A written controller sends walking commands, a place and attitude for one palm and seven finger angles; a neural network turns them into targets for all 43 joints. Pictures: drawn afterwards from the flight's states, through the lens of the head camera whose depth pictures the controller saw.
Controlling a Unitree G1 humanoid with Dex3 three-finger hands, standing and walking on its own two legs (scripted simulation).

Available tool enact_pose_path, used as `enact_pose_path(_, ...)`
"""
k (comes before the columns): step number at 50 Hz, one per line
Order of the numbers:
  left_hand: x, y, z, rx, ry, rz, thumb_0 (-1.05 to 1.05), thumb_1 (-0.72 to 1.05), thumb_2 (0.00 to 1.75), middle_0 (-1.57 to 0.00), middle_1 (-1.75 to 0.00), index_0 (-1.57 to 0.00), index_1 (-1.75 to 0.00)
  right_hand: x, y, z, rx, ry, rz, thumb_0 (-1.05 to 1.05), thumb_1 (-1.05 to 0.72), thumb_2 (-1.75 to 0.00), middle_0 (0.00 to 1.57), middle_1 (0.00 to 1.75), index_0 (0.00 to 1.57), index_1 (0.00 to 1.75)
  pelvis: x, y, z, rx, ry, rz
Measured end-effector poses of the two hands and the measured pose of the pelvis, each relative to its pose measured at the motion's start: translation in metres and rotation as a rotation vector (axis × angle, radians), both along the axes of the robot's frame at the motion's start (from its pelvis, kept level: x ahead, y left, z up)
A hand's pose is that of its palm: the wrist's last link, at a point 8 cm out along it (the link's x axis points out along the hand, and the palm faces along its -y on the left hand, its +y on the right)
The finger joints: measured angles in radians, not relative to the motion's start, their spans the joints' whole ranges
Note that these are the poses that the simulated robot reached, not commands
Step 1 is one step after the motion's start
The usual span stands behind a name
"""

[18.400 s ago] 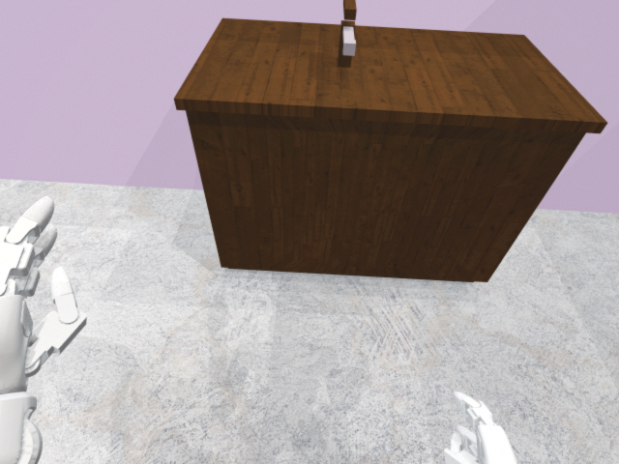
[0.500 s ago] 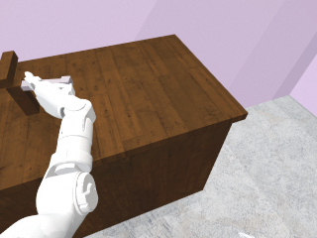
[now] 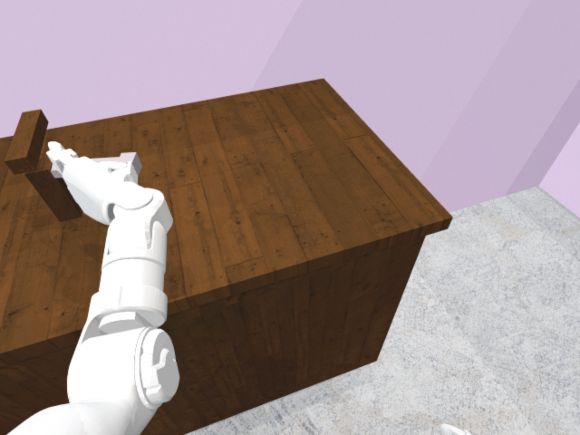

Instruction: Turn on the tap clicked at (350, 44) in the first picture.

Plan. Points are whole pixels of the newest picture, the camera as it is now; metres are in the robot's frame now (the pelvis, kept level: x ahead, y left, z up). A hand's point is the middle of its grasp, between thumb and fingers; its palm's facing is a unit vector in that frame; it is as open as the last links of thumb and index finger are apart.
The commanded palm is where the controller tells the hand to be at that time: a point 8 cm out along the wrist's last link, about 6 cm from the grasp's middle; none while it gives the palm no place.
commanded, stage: lift the hand up off the lever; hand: left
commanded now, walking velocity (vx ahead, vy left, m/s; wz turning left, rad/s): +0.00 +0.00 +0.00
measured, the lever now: (129, 164) +0.49 +0.28 +0.13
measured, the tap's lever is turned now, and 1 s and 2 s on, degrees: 75 75 75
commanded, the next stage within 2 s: draw the hand back beside the body in 1.32 s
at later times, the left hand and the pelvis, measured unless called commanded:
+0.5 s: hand (133, 158) +0.43 +0.23 +0.19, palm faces +0.83 -0.56 -0.03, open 7.8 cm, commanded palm +0.37 +0.25 +0.19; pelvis +0.00 +0.00 +0.00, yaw -1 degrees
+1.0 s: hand (130, 148) +0.43 +0.23 +0.21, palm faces +0.81 -0.58 -0.04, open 7.8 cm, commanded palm +0.37 +0.25 +0.21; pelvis +0.00 +0.00 +0.01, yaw +0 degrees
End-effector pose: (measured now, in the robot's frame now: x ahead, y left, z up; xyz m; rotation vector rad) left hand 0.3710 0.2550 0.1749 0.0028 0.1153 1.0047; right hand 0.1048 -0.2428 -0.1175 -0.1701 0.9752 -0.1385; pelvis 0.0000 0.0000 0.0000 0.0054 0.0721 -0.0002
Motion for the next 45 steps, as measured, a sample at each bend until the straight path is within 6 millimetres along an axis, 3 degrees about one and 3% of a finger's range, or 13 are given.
enact_pose_path(17, 0.009, -0.007, 0.013, -0.007, -0.006, -0.026, 0.02, 0.91, 0.90, -0.15, -0.15, -0.15, -0.15, 0.012, 0.000, 0.004, -0.003, -0.030, 0.012, 0.01, -0.91, -0.90, 0.20, 0.30, 0.20, 0.30, 0.000, -0.001, 0.002, 0.003, 0.002, 0.001)
enact_pose_path(26, 0.001, -0.008, 0.019, -0.017, -0.022, -0.026, 0.02, 0.90, 0.90, -0.16, -0.15, -0.15, -0.15, 0.014, 0.006, 0.004, 0.022, -0.038, -0.001, 0.01, -0.91, -0.90, 0.20, 0.30, 0.20, 0.30, 0.004, 0.001, 0.004, 0.005, -0.019, -0.011)
enact_pose_path(34, -0.010, -0.005, 0.025, -0.014, -0.024, -0.033, 0.02, 0.91, 0.90, -0.15, -0.15, -0.15, -0.15, 0.030, 0.010, 0.009, 0.022, -0.072, 0.029, 0.01, -0.91, -0.90, 0.20, 0.30, 0.20, 0.30, 0.002, 0.001, 0.005, 0.005, -0.041, -0.003)
enact_pose_path(45, -0.003, -0.010, 0.038, -0.008, -0.022, -0.047, 0.02, 0.91, 0.90, -0.15, -0.15, -0.15, -0.15, 0.049, 0.015, 0.018, 0.021, -0.121, 0.060, 0.01, -0.91, -0.90, 0.20, 0.30, 0.20, 0.30, 0.000, 0.000, 0.006, 0.005, -0.034, 0.001)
